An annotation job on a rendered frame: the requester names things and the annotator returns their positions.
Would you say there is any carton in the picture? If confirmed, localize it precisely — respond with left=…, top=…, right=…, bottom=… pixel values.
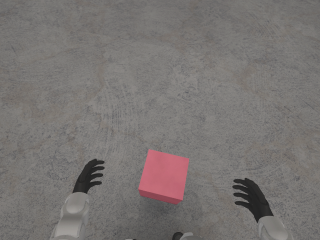
left=138, top=149, right=189, bottom=205

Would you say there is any robot right hand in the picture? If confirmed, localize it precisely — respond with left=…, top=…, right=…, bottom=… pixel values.
left=232, top=178, right=274, bottom=223

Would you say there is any right robot forearm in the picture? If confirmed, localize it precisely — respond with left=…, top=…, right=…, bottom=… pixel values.
left=257, top=215, right=294, bottom=240

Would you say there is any robot left hand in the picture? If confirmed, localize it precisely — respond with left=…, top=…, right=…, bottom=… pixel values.
left=72, top=158, right=105, bottom=194

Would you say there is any left robot forearm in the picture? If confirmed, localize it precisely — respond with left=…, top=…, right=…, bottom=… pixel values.
left=49, top=192, right=90, bottom=240

